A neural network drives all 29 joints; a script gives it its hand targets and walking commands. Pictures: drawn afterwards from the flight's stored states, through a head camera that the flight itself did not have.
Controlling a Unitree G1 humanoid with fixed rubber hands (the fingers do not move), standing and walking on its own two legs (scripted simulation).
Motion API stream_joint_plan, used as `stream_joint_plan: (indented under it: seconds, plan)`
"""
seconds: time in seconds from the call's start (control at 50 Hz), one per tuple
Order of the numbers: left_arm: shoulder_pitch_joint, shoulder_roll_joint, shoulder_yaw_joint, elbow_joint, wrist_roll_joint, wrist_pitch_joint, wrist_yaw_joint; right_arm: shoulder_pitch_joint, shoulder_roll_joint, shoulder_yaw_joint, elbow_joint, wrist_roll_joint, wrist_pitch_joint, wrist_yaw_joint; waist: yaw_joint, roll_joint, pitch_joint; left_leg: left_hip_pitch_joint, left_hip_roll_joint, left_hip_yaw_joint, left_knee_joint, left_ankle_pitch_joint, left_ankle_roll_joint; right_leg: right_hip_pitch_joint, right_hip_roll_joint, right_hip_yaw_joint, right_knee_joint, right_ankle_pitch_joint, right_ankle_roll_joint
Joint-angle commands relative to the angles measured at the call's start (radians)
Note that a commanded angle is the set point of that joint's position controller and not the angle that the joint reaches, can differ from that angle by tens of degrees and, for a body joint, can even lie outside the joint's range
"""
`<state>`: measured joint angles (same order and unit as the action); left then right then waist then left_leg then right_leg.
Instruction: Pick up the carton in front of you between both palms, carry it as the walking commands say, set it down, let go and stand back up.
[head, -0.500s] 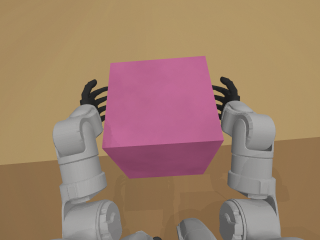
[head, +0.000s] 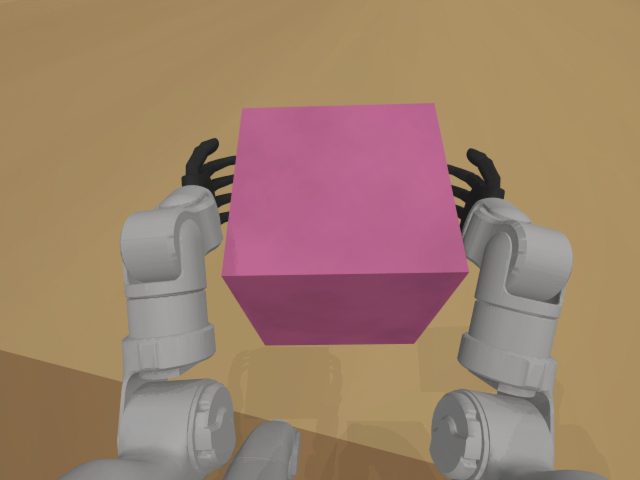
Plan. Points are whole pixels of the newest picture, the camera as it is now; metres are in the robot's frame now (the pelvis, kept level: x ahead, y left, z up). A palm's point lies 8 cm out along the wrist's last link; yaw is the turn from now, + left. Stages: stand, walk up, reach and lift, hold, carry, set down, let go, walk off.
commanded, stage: carry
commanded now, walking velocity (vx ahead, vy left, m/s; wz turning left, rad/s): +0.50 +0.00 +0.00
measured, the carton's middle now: (338, 240) +0.37 +0.03 +0.09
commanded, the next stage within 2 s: none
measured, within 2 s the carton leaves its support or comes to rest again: neither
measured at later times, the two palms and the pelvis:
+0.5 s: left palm (276, 25) +0.68 +0.16 +0.21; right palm (481, 45) +0.66 -0.14 +0.21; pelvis +0.31 +0.03 +0.04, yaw -2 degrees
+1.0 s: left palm out of the picture +1.00 +0.16 +0.15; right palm out of the picture +0.99 -0.14 +0.15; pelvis +0.66 +0.02 +0.04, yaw -1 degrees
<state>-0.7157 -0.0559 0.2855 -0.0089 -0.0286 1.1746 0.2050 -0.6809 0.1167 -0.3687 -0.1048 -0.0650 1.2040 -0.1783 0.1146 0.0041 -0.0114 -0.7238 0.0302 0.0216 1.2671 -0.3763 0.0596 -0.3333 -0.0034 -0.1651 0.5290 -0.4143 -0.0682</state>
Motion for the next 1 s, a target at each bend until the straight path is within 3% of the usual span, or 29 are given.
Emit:
stream_joint_plan:
  seconds: [0.0,0.04,0.08,0.12,0.14,0.16,0.18,0.2,0.24,0.26,0.3,0.34,0.4,0.46,0.5,0.52,0.54,0.56,0.58,0.6,0.62,0.64,0.66,0.68,0.72,0.82,0.9,0.96,0.98]
  plan:
    - [-0.655,-0.831,-0.624,-0.091,-0.281,0.011,-0.077,-0.533,0.603,0.539,0.038,0.11,-0.001,-0.003,-0.052,-0.082,-0.403,-0.042,0.059,0.004,-0.242,0.023,-0.019,0.336,-0.26,0.298,-0.214,0.189,-0.168]
    - [-0.604,-0.804,-0.582,-0.047,-0.239,0.026,-0.071,-0.535,0.617,0.555,0.059,0.123,0.014,0.007,-0.051,-0.114,-0.366,0.061,0.031,0.067,-0.417,0.035,-0.03,0.291,-0.233,0.214,-0.238,0.205,-0.147]
    - [-0.572,-0.786,-0.547,-0.014,-0.191,0.038,-0.068,-0.55,0.64,0.57,0.082,0.144,0.022,0.018,-0.073,-0.153,-0.335,0.164,-0.014,0.156,-0.532,0.051,-0.027,0.27,-0.219,0.156,-0.238,0.258,-0.114]
    - [-0.564,-0.773,-0.522,-0.002,-0.15,0.046,-0.064,-0.583,0.672,0.585,0.092,0.173,0.02,0.025,-0.148,-0.166,-0.363,0.384,-0.083,0.238,-0.638,0.082,-0.014,0.229,-0.203,0.076,-0.087,0.414,-0.06]
    - [-0.554,-0.767,-0.511,0.01,-0.13,0.051,-0.061,-0.579,0.683,0.586,0.11,0.186,0.018,0.024,-0.185,-0.11,-0.425,0.589,-0.107,0.23,-0.674,0.045,0.006,0.168,-0.162,0.006,0.1,0.517,-0.016]
    - [-0.545,-0.749,-0.49,0.017,-0.111,0.057,-0.058,-0.564,0.684,0.583,0.122,0.199,0.014,0.021,-0.226,0.044,-0.492,0.801,0.054,-0.09,-0.761,-0.141,0.079,-0.025,-0.107,-0.015,0.394,0.43,0.039]
    - [-0.534,-0.74,-0.473,0.012,-0.097,0.061,-0.055,-0.588,0.686,0.597,0.107,0.207,0.008,0.017,-0.225,0.318,-0.547,0.96,0.288,-0.621,-0.936,-0.18,0.222,-0.296,0.023,0.032,0.645,0.066,0.085]
    - [-0.568,-0.744,-0.463,0.007,-0.081,0.056,-0.048,-0.619,0.721,0.612,0.092,0.23,0.007,0.021,-0.211,0.251,-0.503,0.987,0.329,-0.735,-0.978,0.011,0.256,-0.445,0.047,0.143,0.81,-0.129,0.073]
    - [-0.552,-0.793,-0.449,0.012,-0.056,0.044,-0.043,-0.73,0.812,0.68,0.011,0.304,-0.011,0.045,-0.2,0.032,-0.471,0.925,0.306,-0.516,-0.833,0.335,0.231,-0.518,-0.019,0.184,0.905,-0.075,0.035]
    - [-0.543,-0.813,-0.455,0.015,-0.048,0.033,-0.046,-0.773,0.848,0.713,-0.028,0.337,-0.024,0.059,-0.194,0.008,-0.465,0.882,0.283,-0.428,-0.832,0.34,0.188,-0.511,-0.038,0.195,0.85,-0.036,0.02]
    - [-0.557,-0.826,-0.48,-0.025,-0.046,0.01,-0.048,-0.824,0.864,0.751,-0.101,0.383,-0.047,0.072,-0.169,0.076,-0.483,0.847,0.262,-0.324,-0.881,0.203,0.137,-0.456,-0.052,0.187,0.736,-0.004,0.009]
    - [-0.539,-0.797,-0.495,-0.046,-0.043,0.002,-0.04,-0.795,0.83,0.755,-0.12,0.396,-0.051,0.07,-0.175,0.104,-0.463,0.831,0.256,-0.256,-0.929,0.182,0.151,-0.447,-0.054,0.153,0.61,0.008,0.019]
    - [-0.501,-0.744,-0.507,-0.075,-0.048,0.009,-0.031,-0.698,0.773,0.729,-0.094,0.371,-0.039,0.058,-0.176,0.115,-0.423,0.772,0.22,-0.12,-0.967,0.206,0.129,-0.332,-0.055,0.109,0.311,0.074,0.039]
    - [-0.484,-0.712,-0.517,-0.066,-0.06,0.032,-0.034,-0.624,0.713,0.683,-0.03,0.314,-0.015,0.044,-0.165,0.145,-0.388,0.745,0.196,-0.027,-0.952,0.309,0.086,-0.195,-0.016,0.011,0.12,0.177,0.045]
    - [-0.495,-0.704,-0.516,-0.054,-0.08,0.046,-0.041,-0.594,0.68,0.65,0.004,0.273,0.001,0.033,-0.129,0.153,-0.386,0.725,0.185,0.03,-0.855,0.459,0.052,-0.055,0.019,-0.041,0.039,0.218,0.031]
    - [-0.497,-0.701,-0.514,-0.04,-0.089,0.051,-0.043,-0.58,0.666,0.633,0.019,0.256,0.008,0.027,-0.095,0.123,-0.412,0.689,0.161,0.092,-0.729,0.552,0.024,0.086,0.048,-0.088,-0.025,0.227,0.025]
    - [-0.493,-0.697,-0.508,-0.025,-0.099,0.057,-0.045,-0.568,0.652,0.617,0.032,0.235,0.012,0.018,-0.069,0.067,-0.472,0.584,0.133,0.126,-0.544,0.545,-0.001,0.295,0.034,-0.061,-0.032,0.154,0.017]
    - [-0.489,-0.691,-0.503,-0.021,-0.108,0.06,-0.047,-0.574,0.634,0.594,0.04,0.216,0.017,0.009,-0.04,-0.053,-0.5,0.356,0.094,0.119,-0.323,0.323,-0.024,0.474,-0.139,0.209,-0.082,-0.064,-0.023]
    - [-0.491,-0.681,-0.493,0.007,-0.1,0.056,-0.042,-0.563,0.632,0.576,0.046,0.192,0.027,0.004,-0.063,-0.323,-0.439,0.034,-0.075,0.091,-0.112,-0.057,-0.056,0.551,-0.34,0.711,-0.231,0.0,-0.132]
    - [-0.526,-0.71,-0.497,0.015,-0.117,0.061,-0.044,-0.589,0.633,0.557,0.07,0.174,0.03,-0.001,-0.06,-0.223,-0.405,-0.054,-0.044,-0.014,0.039,-0.112,-0.027,0.55,-0.377,0.726,-0.217,0.133,-0.188]
    - [-0.574,-0.748,-0.521,-0.004,-0.144,0.053,-0.051,-0.592,0.647,0.553,0.072,0.169,0.029,-0.001,-0.052,-0.146,-0.395,-0.077,-0.016,-0.03,0.087,-0.082,-0.017,0.499,-0.37,0.657,-0.179,0.276,-0.206]
    - [-0.62,-0.787,-0.538,-0.025,-0.17,0.044,-0.062,-0.604,0.677,0.552,0.08,0.166,0.023,0.0,-0.072,-0.054,-0.375,-0.058,0.018,-0.04,0.042,-0.036,-0.019,0.437,-0.348,0.554,-0.169,0.355,-0.174]
    - [-0.671,-0.827,-0.561,-0.047,-0.195,0.033,-0.071,-0.607,0.696,0.549,0.084,0.16,0.014,0.003,-0.084,-0.029,-0.372,-0.04,0.037,-0.038,-0.022,-0.008,-0.023,0.401,-0.326,0.493,-0.185,0.347,-0.143]
    - [-0.705,-0.854,-0.576,-0.066,-0.211,0.021,-0.078,-0.617,0.72,0.558,0.073,0.16,0.004,0.005,-0.095,-0.052,-0.377,-0.01,0.049,-0.034,-0.08,0.024,-0.032,0.381,-0.305,0.435,-0.204,0.343,-0.121]
    - [-0.672,-0.87,-0.582,-0.045,-0.212,0.006,-0.088,-0.6,0.748,0.581,0.088,0.156,-0.011,0.007,-0.093,-0.115,-0.382,0.006,0.045,-0.006,-0.187,0.071,-0.048,0.381,-0.281,0.348,-0.234,0.378,-0.12]
    - [-0.477,-0.878,-0.556,0.053,-0.142,-0.021,-0.098,-0.483,0.79,0.617,0.148,0.145,-0.04,0.031,-0.076,-0.106,-0.344,0.02,0.033,0.078,-0.538,0.213,-0.067,0.467,-0.227,0.173,-0.23,0.629,-0.101]
    - [-0.45,-0.904,-0.566,0.041,-0.107,-0.058,-0.107,-0.506,0.853,0.666,0.13,0.174,-0.077,0.062,-0.071,-0.144,-0.302,0.137,-0.018,0.151,-0.751,0.377,-0.045,0.499,-0.193,0.082,-0.214,0.817,-0.056]
    - [-0.398,-0.914,-0.6,-0.007,-0.101,-0.077,-0.106,-0.468,0.871,0.696,0.086,0.198,-0.098,0.072,-0.12,-0.163,-0.384,0.43,-0.071,0.217,-0.862,0.401,-0.019,0.49,-0.176,0.0,-0.017,1.027,0.002]
    - [-0.369,-0.912,-0.614,-0.029,-0.098,-0.077,-0.106,-0.426,0.874,0.704,0.078,0.202,-0.102,0.076,-0.14,-0.113,-0.448,0.649,-0.062,0.215,-0.878,0.381,-0.017,0.386,-0.148,-0.033,0.144,0.919,0.034]
